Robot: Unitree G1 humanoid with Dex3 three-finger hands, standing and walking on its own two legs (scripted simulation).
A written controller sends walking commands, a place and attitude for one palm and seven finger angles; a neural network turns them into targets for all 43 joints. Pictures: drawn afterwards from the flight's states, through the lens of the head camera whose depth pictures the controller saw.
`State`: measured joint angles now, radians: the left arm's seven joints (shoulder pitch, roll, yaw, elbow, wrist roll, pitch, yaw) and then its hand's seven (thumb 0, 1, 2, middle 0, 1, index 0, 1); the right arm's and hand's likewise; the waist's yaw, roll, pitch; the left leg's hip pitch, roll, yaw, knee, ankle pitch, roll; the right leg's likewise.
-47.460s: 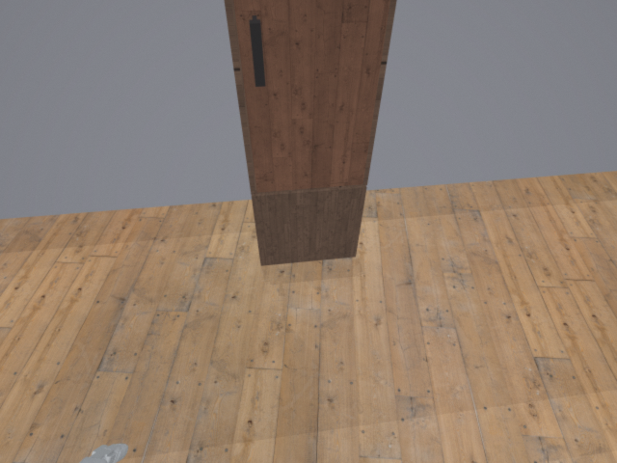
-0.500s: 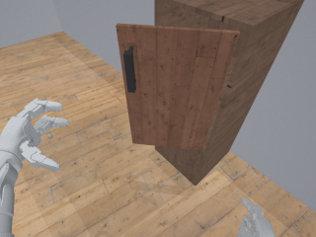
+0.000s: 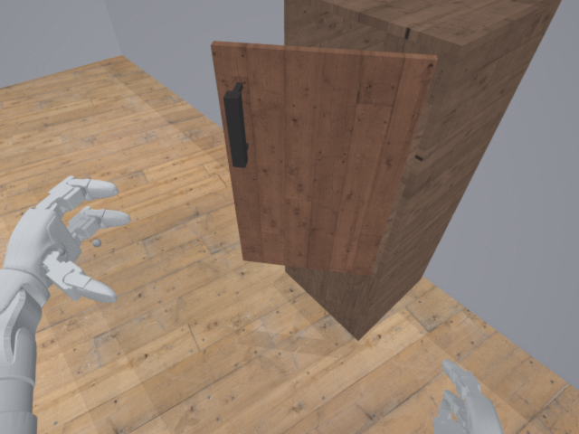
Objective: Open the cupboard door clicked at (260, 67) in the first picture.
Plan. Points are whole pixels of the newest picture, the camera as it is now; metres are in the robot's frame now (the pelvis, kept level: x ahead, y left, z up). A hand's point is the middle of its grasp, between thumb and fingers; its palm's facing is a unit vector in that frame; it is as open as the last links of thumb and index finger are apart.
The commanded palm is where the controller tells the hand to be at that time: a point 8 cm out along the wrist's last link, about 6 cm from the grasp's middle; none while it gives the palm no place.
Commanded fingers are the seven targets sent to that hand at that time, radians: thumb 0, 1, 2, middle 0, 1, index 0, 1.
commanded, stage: move the hooked fingers beside the handle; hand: left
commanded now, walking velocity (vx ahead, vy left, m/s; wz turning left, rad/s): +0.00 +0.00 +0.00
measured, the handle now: (239, 125) +0.60 +0.15 +0.12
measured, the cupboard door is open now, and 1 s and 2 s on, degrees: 40 40 40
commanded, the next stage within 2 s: none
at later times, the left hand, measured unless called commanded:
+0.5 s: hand (145, 193) +0.39 +0.24 +0.14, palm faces -0.02 -1.00 -0.03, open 14.0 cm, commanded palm +0.37 +0.29 +0.14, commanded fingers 0.00 -0.50 0.30 -0.30 -1.20 -0.30 -1.20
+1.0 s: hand (171, 164) +0.45 +0.23 +0.14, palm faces -0.02 -1.00 +0.00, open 14.0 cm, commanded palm +0.44 +0.28 +0.13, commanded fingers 0.00 -0.50 0.30 -0.30 -1.20 -0.30 -1.20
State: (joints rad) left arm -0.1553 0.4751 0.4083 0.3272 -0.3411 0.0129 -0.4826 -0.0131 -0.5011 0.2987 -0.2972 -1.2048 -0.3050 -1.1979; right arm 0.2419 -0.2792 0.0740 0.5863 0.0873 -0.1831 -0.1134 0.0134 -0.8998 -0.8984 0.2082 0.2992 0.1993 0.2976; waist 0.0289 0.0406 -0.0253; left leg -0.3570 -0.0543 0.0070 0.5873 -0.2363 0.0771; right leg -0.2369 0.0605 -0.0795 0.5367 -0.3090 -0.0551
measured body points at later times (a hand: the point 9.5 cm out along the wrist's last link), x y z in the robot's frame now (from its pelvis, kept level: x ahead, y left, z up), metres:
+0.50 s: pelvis +0.01 +0.00 +0.00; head +0.03 +0.00 +0.45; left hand +0.38 +0.30 +0.14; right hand +0.12 -0.27 -0.10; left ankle +0.04 +0.07 -0.73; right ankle -0.01 -0.08 -0.73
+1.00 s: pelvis +0.01 +0.00 -0.01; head +0.05 +0.01 +0.44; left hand +0.45 +0.28 +0.14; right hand +0.09 -0.27 -0.11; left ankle +0.04 +0.07 -0.73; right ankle -0.01 -0.08 -0.73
